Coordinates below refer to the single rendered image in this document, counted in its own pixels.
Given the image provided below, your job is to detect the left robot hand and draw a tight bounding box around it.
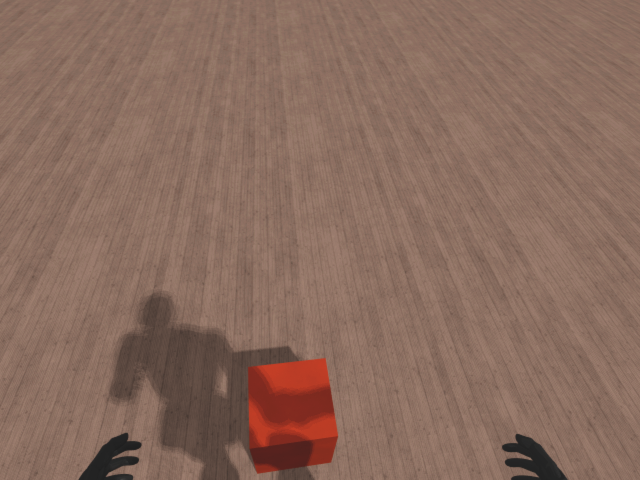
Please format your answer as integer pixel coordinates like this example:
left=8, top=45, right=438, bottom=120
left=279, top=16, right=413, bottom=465
left=79, top=433, right=142, bottom=480

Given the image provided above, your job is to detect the right robot hand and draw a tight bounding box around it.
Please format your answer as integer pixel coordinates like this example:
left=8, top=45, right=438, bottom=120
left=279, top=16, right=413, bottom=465
left=502, top=434, right=568, bottom=480

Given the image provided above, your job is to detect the carton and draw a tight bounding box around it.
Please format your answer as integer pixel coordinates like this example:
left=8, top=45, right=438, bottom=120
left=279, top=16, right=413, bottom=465
left=248, top=358, right=338, bottom=474

